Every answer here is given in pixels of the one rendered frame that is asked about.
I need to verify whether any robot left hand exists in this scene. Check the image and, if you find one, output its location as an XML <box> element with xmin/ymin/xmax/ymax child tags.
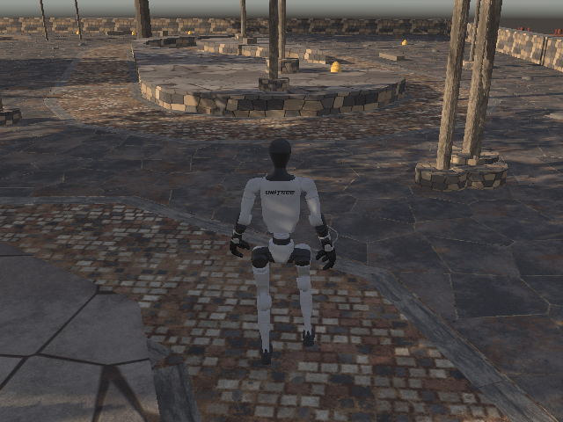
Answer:
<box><xmin>230</xmin><ymin>240</ymin><xmax>250</xmax><ymax>258</ymax></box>

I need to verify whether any robot right upper arm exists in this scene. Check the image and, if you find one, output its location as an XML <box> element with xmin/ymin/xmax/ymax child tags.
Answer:
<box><xmin>299</xmin><ymin>177</ymin><xmax>324</xmax><ymax>227</ymax></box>

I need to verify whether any left robot foot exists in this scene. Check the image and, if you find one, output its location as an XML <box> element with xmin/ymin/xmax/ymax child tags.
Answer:
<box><xmin>260</xmin><ymin>342</ymin><xmax>273</xmax><ymax>365</ymax></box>

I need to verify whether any robot left upper arm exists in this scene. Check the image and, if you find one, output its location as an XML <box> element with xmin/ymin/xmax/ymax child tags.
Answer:
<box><xmin>238</xmin><ymin>178</ymin><xmax>262</xmax><ymax>226</ymax></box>

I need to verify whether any robot right forearm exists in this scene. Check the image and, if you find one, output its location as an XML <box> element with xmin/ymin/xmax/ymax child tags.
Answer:
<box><xmin>315</xmin><ymin>213</ymin><xmax>334</xmax><ymax>251</ymax></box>

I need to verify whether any right robot thigh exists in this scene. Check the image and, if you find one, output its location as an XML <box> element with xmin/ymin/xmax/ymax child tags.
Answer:
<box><xmin>293</xmin><ymin>244</ymin><xmax>311</xmax><ymax>292</ymax></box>

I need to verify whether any robot right hand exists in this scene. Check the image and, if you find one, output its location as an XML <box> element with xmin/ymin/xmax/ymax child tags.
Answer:
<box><xmin>316</xmin><ymin>248</ymin><xmax>336</xmax><ymax>270</ymax></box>

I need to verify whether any robot left forearm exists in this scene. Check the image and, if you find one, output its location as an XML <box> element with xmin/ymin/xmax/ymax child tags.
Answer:
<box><xmin>231</xmin><ymin>212</ymin><xmax>247</xmax><ymax>244</ymax></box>

